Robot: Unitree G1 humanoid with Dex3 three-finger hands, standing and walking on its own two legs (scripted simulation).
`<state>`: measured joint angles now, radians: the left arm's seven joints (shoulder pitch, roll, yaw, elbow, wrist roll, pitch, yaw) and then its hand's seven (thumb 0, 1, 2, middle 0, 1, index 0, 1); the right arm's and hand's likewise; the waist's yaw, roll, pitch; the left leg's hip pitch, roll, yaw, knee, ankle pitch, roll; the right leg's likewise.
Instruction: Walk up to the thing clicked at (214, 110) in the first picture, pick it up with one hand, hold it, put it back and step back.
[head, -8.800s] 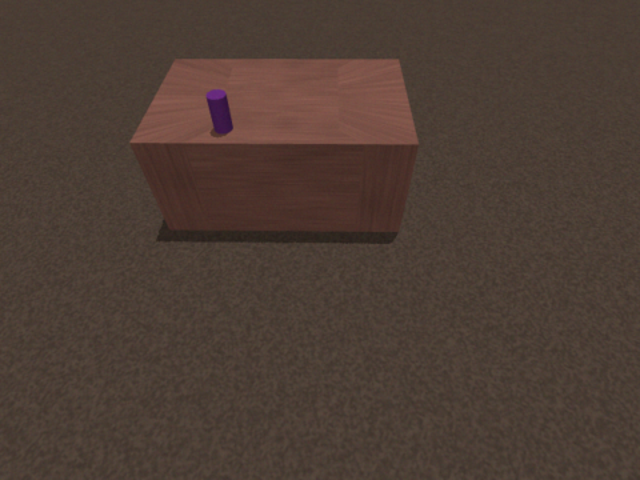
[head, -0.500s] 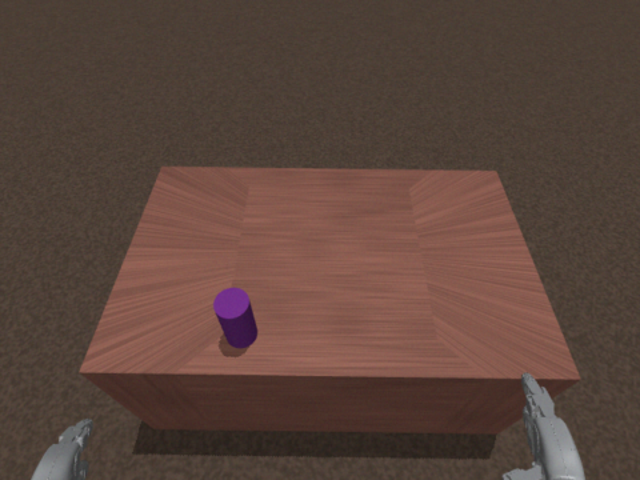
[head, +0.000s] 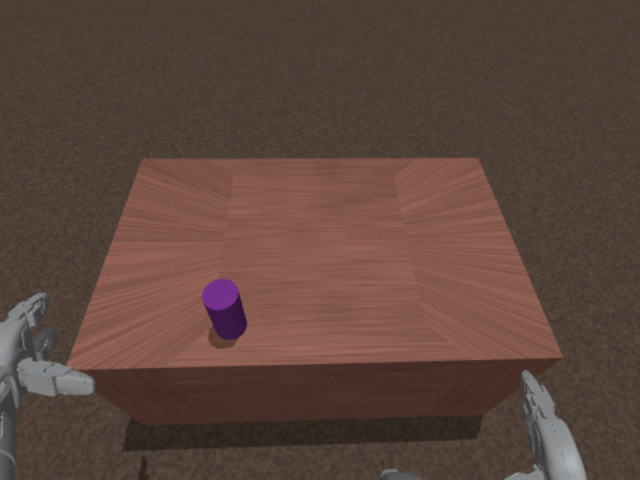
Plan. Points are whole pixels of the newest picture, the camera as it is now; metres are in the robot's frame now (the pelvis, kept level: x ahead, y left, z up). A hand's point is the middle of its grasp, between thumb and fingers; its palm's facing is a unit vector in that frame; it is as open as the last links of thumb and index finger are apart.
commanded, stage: go down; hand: left
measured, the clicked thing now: (226, 310) +0.46 +0.17 -0.22
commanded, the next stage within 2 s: approach in 1.08 s
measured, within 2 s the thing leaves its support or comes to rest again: neither
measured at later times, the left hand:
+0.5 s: hand (52, 297) +0.36 +0.34 +0.03, palm faces +0.17 -0.98 -0.10, open 17.5 cm
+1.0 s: hand (44, 271) +0.39 +0.35 +0.04, palm faces +0.16 -0.98 -0.07, open 17.5 cm
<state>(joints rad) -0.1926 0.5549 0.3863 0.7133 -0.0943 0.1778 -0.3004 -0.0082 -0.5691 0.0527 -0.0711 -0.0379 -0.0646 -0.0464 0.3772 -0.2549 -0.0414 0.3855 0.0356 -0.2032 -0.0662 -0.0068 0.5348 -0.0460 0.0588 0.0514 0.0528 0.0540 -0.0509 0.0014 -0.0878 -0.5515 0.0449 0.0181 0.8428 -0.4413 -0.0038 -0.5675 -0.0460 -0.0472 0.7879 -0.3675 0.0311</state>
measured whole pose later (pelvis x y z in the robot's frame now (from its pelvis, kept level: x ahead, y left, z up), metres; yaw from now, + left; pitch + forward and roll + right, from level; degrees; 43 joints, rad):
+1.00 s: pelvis +0.00 +0.00 -0.01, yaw +0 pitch +14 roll -2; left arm -0.52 0.74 0.54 1.07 -0.11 -0.12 -0.46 -0.01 -0.57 0.05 -0.06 -0.04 -0.06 -0.04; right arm 0.34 -0.27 0.00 0.35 0.01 -0.17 -0.06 -0.01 0.52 -0.05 0.06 0.05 0.05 0.05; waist -0.10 -0.02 -0.12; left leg -0.70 0.06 0.01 0.91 -0.46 0.00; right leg -0.70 -0.03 -0.05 0.83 -0.37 0.03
